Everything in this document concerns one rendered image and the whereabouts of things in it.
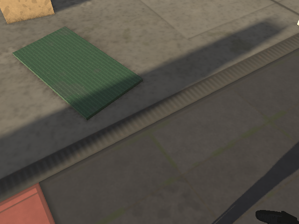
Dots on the robot right hand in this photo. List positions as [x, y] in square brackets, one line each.
[275, 217]

